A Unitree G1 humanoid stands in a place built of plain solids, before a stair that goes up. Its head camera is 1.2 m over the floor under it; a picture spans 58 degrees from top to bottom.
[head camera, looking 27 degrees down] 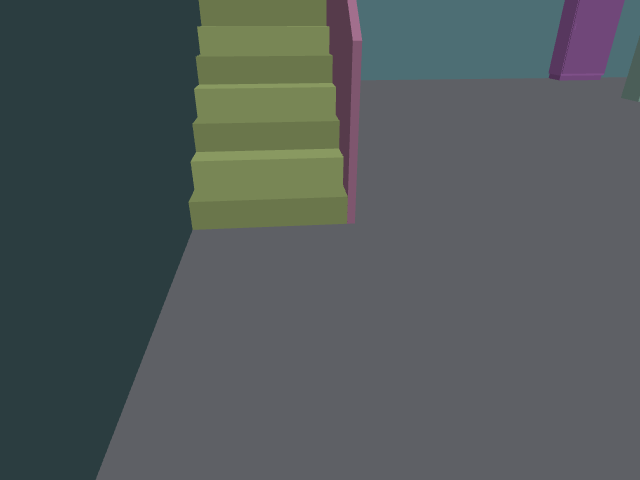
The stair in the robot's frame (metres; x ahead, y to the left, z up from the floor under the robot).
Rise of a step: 0.19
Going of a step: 0.22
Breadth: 1.00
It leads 5 degrees to the left of straight ahead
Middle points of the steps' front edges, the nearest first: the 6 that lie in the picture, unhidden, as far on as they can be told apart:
2.54 0.32 0.19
2.76 0.34 0.38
2.99 0.36 0.58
3.21 0.38 0.77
3.43 0.40 0.96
3.66 0.42 1.15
